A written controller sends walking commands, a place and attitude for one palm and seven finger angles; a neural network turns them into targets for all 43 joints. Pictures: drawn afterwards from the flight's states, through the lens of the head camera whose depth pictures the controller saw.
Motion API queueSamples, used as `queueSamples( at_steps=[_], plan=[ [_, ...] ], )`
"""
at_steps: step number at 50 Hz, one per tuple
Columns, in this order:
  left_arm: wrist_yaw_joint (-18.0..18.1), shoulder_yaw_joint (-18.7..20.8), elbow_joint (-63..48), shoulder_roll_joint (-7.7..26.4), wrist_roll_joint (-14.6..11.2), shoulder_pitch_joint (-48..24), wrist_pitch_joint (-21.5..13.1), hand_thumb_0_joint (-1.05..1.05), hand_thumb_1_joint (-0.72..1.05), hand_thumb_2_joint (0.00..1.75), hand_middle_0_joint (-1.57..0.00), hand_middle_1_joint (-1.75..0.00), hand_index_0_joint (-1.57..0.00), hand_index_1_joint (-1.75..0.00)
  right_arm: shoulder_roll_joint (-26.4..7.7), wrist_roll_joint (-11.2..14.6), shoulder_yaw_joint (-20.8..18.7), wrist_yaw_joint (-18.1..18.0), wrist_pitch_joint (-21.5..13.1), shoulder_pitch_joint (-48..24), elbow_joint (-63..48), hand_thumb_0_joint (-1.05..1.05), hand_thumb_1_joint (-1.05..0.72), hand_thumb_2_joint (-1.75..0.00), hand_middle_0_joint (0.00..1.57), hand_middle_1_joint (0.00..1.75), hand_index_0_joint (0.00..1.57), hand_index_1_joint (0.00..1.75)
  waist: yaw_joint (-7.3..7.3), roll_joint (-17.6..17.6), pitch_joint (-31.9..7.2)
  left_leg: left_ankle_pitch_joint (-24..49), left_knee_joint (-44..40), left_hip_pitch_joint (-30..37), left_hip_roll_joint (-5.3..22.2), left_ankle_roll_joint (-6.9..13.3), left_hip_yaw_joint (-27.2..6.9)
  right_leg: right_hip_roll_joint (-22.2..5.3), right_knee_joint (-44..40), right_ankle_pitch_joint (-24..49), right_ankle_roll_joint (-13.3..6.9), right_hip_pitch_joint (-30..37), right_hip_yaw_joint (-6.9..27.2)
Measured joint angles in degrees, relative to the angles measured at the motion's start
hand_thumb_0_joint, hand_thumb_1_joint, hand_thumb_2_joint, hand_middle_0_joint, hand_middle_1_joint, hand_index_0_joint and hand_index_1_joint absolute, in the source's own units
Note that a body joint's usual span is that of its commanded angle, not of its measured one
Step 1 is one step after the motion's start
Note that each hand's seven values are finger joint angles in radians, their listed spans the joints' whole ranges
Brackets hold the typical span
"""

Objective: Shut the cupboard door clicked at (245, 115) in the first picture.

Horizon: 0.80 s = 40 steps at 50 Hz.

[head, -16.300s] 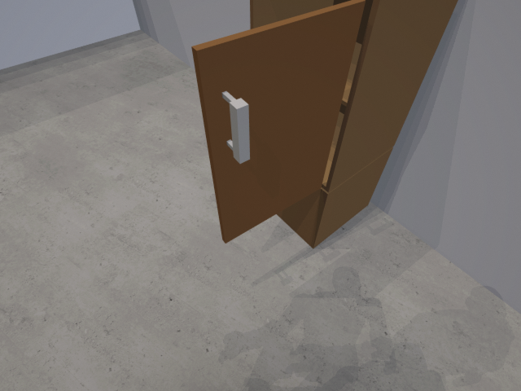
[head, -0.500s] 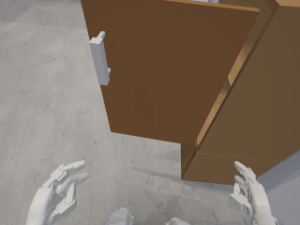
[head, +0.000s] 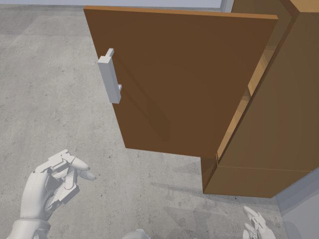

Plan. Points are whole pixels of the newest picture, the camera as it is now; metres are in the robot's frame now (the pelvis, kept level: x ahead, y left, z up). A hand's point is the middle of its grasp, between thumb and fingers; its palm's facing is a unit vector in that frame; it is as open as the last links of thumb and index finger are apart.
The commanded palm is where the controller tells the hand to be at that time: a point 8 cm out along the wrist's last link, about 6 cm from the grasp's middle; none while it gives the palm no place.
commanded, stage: raise the hand and make a fist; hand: left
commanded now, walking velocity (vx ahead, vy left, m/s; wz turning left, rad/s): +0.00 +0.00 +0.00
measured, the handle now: (113, 76) +0.48 +0.16 +0.14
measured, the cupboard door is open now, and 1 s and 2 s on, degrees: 86 86 86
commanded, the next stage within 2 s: bring the fist close to the handle in 0.96 s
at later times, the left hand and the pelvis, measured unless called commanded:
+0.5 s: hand (69, 174) +0.22 +0.19 +0.12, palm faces -0.06 -1.00 -0.05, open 3.1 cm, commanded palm +0.20 +0.25 +0.14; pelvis +0.00 +0.01 +0.03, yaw +0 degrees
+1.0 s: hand (63, 166) +0.22 +0.19 +0.16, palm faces +0.01 -1.00 -0.06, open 3.1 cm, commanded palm +0.19 +0.24 +0.15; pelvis -0.01 -0.01 +0.03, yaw +1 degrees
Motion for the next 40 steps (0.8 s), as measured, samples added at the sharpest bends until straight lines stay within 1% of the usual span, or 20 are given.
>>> queueSamples(
  at_steps=[2, 4, 6, 8, 12, 15, 17, 20, 22, 23, 25, 28, 31, 33, 36, 38, 40],
  plan=[
    [-2.3, -1.9, 0.7, -0.1, 0.2, -0.7, 0.4, 0.02, 0.90, 0.90, -0.93, -1.10, -0.94, -1.11, -1.1, 0.4, -0.2, -0.3, -0.4, -1.1, 0.2, 0.01, -0.90, -0.90, 0.20, 0.30, 0.20, 0.30, 0.11, 0.3, 0.5, 0.0, 0.4, -0.3, -0.2, 0.2, -0.2, -0.1, 0.1, 0.0, 0.2, -0.1, -0.2],
    [-4.1, -3.7, 1.7, 0.5, 0.7, -1.6, 2.3, 0.02, 0.90, 0.90, -0.97, -1.14, -0.97, -1.15, -1.5, 0.7, -0.2, -0.7, -0.6, -2.3, 0.0, 0.01, -0.90, -0.90, 0.20, 0.30, 0.20, 0.30, 0.08, 0.2, 0.8, 0.1, 0.2, -0.2, -0.2, 0.4, -0.1, -0.2, -0.1, 0.2, 0.4, 0.1, -0.1],
    [-4.4, -4.3, 2.0, 1.5, 1.2, -2.3, 4.2, 0.02, 0.90, 0.90, -1.01, -1.18, -1.01, -1.19, -1.4, 0.9, -0.2, -1.2, -0.8, -3.3, -0.6, 0.01, -0.90, -0.90, 0.20, 0.30, 0.20, 0.30, 0.00, -0.1, 0.9, 0.4, -0.5, 0.7, -0.2, 0.5, 0.1, -0.2, -0.8, 0.6, 0.4, 0.8, 0.1],
    [-3.3, -3.6, 1.4, 2.5, 1.0, -2.7, 5.4, 0.02, 0.90, 0.90, -1.05, -1.22, -1.05, -1.23, -0.9, 1.0, 0.0, -1.5, -0.9, -4.2, -1.2, 0.01, -0.90, -0.90, 0.20, 0.30, 0.20, 0.30, -0.04, -0.5, 1.0, 0.6, -1.5, 2.1, -0.2, 0.5, 0.3, -0.1, -1.7, 0.9, 0.4, 2.1, 0.3],
    [-0.4, -0.2, -1.0, 2.9, -0.5, -4.0, 5.4, 0.02, 0.90, 0.90, -1.12, -1.30, -1.12, -1.31, 0.1, 1.1, 0.7, -1.4, -1.2, -4.7, -2.1, 0.01, -0.90, -0.90, 0.20, 0.30, 0.20, 0.30, 0.39, -0.6, 0.5, 1.2, -3.6, 5.2, -0.2, 0.4, 0.2, 0.0, -4.2, 1.7, 0.4, 5.4, 0.3],
    [-0.5, 0.9, -1.4, 2.4, -0.9, -5.8, 6.4, 0.02, 0.90, 0.90, -1.18, -1.36, -1.18, -1.37, 0.2, 1.3, 1.7, -0.9, -1.2, -4.9, -2.3, 0.01, -0.90, -0.90, 0.20, 0.30, 0.20, 0.30, 0.84, 0.0, 0.1, 1.6, -5.0, 7.1, -0.3, 0.5, -0.3, -0.1, -6.1, 2.2, 0.6, 7.6, -0.1],
    [-1.8, 0.4, -0.4, 2.2, -0.8, -7.1, 8.4, 0.02, 0.90, 0.90, -1.21, -1.40, -1.21, -1.40, 0.1, 1.5, 2.3, -0.8, -1.1, -5.2, -2.3, 0.01, -0.90, -0.90, 0.20, 0.30, 0.20, 0.30, 1.09, 0.4, 0.3, 2.1, -6.0, 8.2, -0.5, 0.6, -0.4, -0.1, -7.2, 2.7, 0.7, 8.9, -0.2],
    [-3.9, -1.1, 1.3, 2.4, -0.2, -8.0, 12.8, 0.02, 0.90, 0.90, -1.24, -1.44, -1.25, -1.44, 0.1, 1.6, 3.1, -0.9, -0.7, -5.4, -2.3, 0.01, -0.90, -0.90, 0.20, 0.30, 0.20, 0.30, 1.20, 0.6, 0.9, 3.0, -7.7, 9.8, -0.6, 0.7, -0.4, -0.2, -8.8, 3.6, 0.8, 10.4, -0.2],
    [-4.2, -1.6, 1.6, 3.0, 0.1, -8.0, 14.9, 0.02, 0.90, 0.90, -1.26, -1.46, -1.26, -1.46, 0.3, 1.4, 3.5, -1.1, -0.6, -5.4, -2.3, 0.01, -0.90, -0.90, 0.20, 0.30, 0.21, 0.30, 1.15, 0.5, 1.4, 3.5, -8.9, 10.8, -0.6, 0.6, -0.2, -0.2, -9.8, 4.1, 0.7, 11.3, 0.0],
    [-4.1, -1.5, 1.5, 3.3, 0.1, -7.9, 15.4, 0.02, 0.90, 0.90, -1.27, -1.46, -1.27, -1.47, 0.4, 1.3, 3.6, -1.2, -0.6, -5.2, -2.2, 0.01, -0.90, -0.90, 0.20, 0.30, 0.21, 0.30, 1.15, 0.4, 1.6, 3.8, -9.4, 11.4, -0.6, 0.6, -0.1, -0.2, -10.3, 4.3, 0.7, 11.7, 0.1],
    [-3.3, -0.5, 0.8, 3.9, -0.3, -8.1, 15.1, 0.02, 0.90, 0.90, -1.28, -1.47, -1.28, -1.48, 0.5, 1.2, 3.7, -1.3, -0.7, -4.8, -1.8, 0.01, -0.90, -0.90, 0.20, 0.30, 0.21, 0.30, 1.22, 0.1, 2.0, 4.2, -10.4, 12.4, -0.6, 0.5, -0.1, -0.2, -11.1, 4.7, 0.6, 12.7, 0.2],
    [-2.2, 1.8, -0.1, 4.3, -1.1, -9.6, 13.2, 0.02, 0.90, 0.90, -1.29, -1.48, -1.29, -1.49, 0.5, 1.2, 3.7, -1.2, -1.2, -4.2, -0.4, 0.01, -0.90, -0.90, 0.20, 0.30, 0.21, 0.30, 1.46, -0.1, 2.2, 4.8, -11.6, 13.8, -0.5, 0.3, -0.3, 0.0, -12.4, 5.3, 0.4, 14.1, 0.0],
    [-2.7, 3.6, 0.8, 4.1, -1.9, -12.2, 12.4, 0.02, 0.90, 0.90, -1.29, -1.49, -1.29, -1.50, -0.1, 1.5, 3.6, -1.1, -1.5, -3.9, 1.1, 0.01, -0.90, -0.90, 0.20, 0.30, 0.21, 0.30, 1.59, 0.3, 2.3, 5.3, -12.6, 14.9, -0.5, 0.2, -0.6, 0.0, -13.6, 5.9, 0.3, 15.4, -0.3],
    [-3.9, 3.6, 2.2, 3.8, -2.1, -13.3, 13.5, 0.02, 0.90, 0.90, -1.29, -1.49, -1.30, -1.50, -0.6, 1.8, 3.6, -1.0, -1.5, -3.9, 1.6, 0.01, -0.90, -0.90, 0.20, 0.30, 0.21, 0.30, 1.49, 0.8, 2.3, 5.8, -13.3, 15.3, -0.6, 0.2, -0.6, 0.0, -14.3, 6.3, 0.4, 15.8, -0.3],
    [-5.9, 2.3, 4.2, 3.3, -2.0, -12.7, 16.9, 0.02, 0.90, 0.90, -1.29, -1.49, -1.30, -1.50, -1.1, 2.0, 3.3, -1.1, -1.3, -4.0, 1.5, 0.01, -0.90, -0.90, 0.20, 0.30, 0.21, 0.30, 1.01, 1.1, 2.5, 6.3, -14.2, 15.7, -0.5, 0.2, -0.2, 0.0, -14.8, 6.8, 0.4, 15.8, 0.1],
    [-6.2, 1.2, 4.5, 3.2, -1.6, -11.4, 18.4, 0.02, 0.90, 0.90, -1.29, -1.49, -1.30, -1.50, -1.2, 1.9, 3.0, -1.2, -1.3, -4.1, 1.2, 0.01, -0.90, -0.90, 0.20, 0.30, 0.21, 0.30, 0.64, 0.9, 2.8, 6.6, -14.6, 15.9, -0.5, 0.2, 0.1, 0.1, -14.8, 6.9, 0.4, 15.7, 0.5],
    [-5.4, 0.5, 3.9, 3.0, -1.1, -10.1, 18.5, 0.02, 0.90, 0.90, -1.29, -1.49, -1.30, -1.50, -1.1, 1.6, 2.7, -1.3, -1.5, -3.9, 0.8, 0.01, -0.90, -0.90, 0.20, 0.30, 0.21, 0.30, 0.51, 0.4, 3.1, 6.7, -14.9, 16.1, -0.4, 0.1, 0.3, 0.1, -14.8, 7.0, 0.3, 15.7, 0.7]
  ],
)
